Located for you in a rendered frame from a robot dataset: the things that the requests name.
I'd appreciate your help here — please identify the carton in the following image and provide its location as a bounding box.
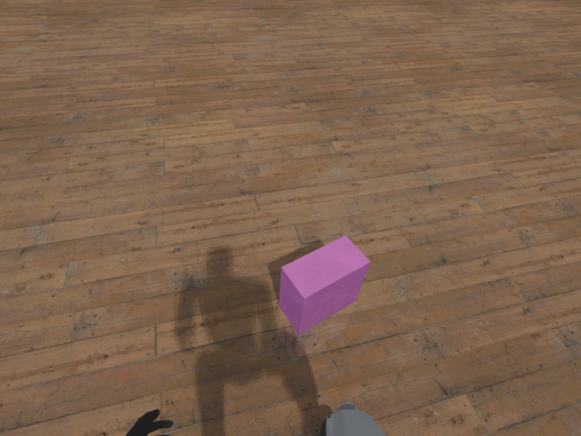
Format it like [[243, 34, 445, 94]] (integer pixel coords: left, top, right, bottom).
[[279, 235, 370, 335]]

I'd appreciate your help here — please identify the right robot shin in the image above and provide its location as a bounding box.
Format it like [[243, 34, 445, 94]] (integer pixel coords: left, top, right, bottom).
[[333, 403, 357, 414]]

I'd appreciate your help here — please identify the right robot thigh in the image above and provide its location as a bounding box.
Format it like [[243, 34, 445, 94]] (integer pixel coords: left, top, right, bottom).
[[326, 410, 385, 436]]

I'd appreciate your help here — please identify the left robot hand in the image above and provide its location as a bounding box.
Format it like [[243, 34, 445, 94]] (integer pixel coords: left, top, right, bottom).
[[126, 409, 173, 436]]

